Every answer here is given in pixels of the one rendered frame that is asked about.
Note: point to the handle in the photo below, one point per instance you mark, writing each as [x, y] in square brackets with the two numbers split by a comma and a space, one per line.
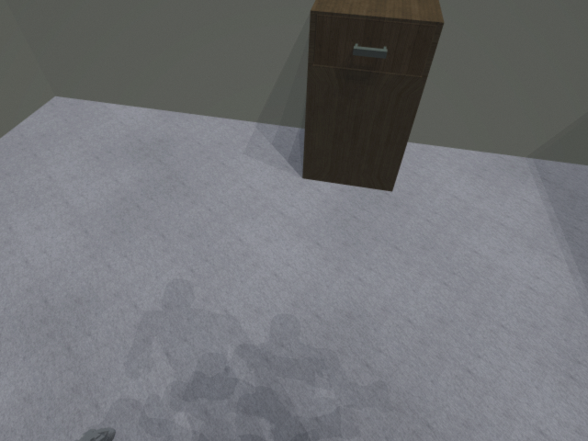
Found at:
[370, 52]

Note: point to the drawer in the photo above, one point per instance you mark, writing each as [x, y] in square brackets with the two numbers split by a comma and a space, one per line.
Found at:
[407, 43]

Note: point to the cabinet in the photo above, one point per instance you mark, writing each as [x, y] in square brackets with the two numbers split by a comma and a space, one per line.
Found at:
[358, 122]

